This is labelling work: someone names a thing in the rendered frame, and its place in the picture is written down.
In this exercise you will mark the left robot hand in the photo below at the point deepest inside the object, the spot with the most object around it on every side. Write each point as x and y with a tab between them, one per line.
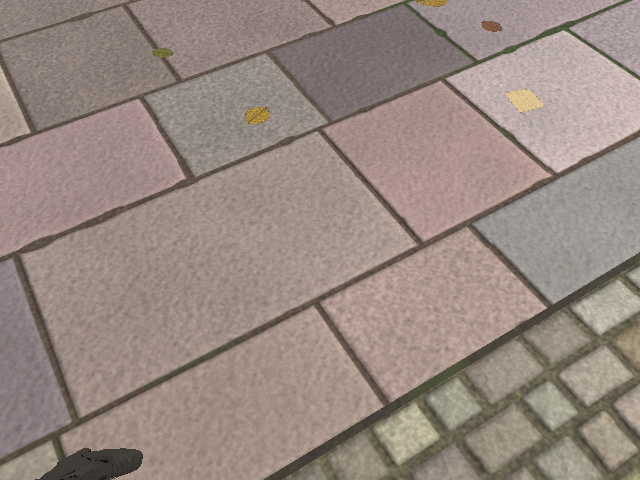
96	465

